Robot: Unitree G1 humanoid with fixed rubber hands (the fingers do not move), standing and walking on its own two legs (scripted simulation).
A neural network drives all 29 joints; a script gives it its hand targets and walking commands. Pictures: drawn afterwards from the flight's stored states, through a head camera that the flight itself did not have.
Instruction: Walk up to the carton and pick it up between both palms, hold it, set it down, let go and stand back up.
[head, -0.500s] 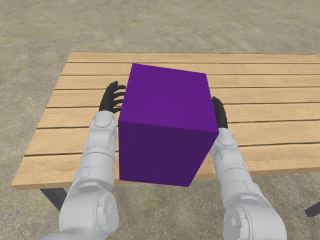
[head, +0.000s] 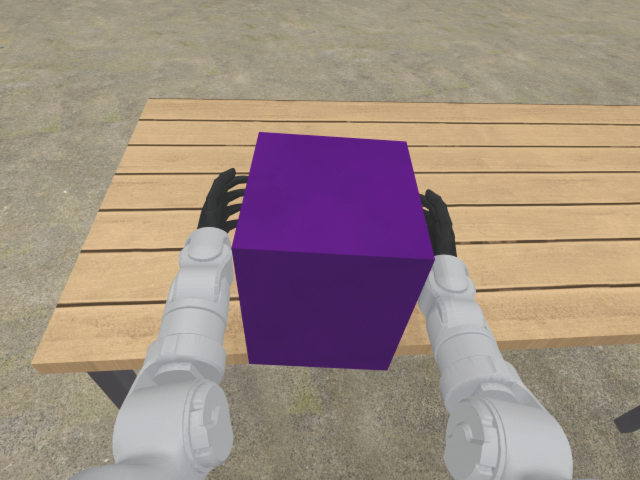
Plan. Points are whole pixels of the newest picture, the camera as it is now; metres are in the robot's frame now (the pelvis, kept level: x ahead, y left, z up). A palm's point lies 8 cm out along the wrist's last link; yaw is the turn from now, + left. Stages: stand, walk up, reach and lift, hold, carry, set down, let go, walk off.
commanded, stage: set down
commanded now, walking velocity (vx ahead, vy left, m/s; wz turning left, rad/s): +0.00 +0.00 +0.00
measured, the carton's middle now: (325, 255) +0.39 +0.03 +0.06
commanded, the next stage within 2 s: none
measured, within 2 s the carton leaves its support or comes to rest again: neither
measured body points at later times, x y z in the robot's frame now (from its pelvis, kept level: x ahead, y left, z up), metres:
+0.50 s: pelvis -0.02 +0.00 -0.01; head +0.02 +0.03 +0.44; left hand +0.42 +0.19 +0.08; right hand +0.41 -0.17 +0.08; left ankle +0.03 +0.11 -0.75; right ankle -0.01 -0.12 -0.75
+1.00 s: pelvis -0.01 -0.01 -0.01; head -0.01 +0.01 +0.44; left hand +0.42 +0.20 +0.17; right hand +0.41 -0.20 +0.16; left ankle +0.03 +0.11 -0.75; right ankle -0.02 -0.12 -0.75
